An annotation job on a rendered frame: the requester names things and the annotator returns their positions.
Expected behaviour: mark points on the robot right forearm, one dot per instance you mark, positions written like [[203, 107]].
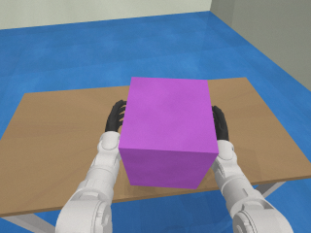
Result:
[[234, 186]]

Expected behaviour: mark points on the robot left upper arm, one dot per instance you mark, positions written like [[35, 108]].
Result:
[[85, 216]]

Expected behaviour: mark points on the robot left forearm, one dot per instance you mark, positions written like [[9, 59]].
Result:
[[102, 173]]

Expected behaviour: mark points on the table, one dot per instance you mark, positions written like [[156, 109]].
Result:
[[52, 138]]

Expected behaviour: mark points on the robot right hand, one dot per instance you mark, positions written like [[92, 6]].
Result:
[[220, 124]]

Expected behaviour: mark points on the robot right upper arm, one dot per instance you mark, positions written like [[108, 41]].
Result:
[[260, 221]]

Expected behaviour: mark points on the robot left hand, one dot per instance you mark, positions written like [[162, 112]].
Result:
[[113, 122]]

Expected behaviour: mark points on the carton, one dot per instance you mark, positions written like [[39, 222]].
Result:
[[168, 135]]

